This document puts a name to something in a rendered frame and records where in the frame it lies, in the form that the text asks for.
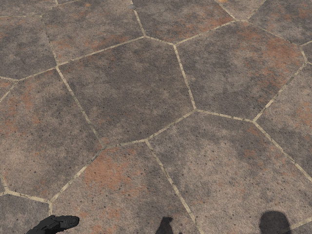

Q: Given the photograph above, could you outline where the left robot hand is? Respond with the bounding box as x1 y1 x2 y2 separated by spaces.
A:
26 214 80 234

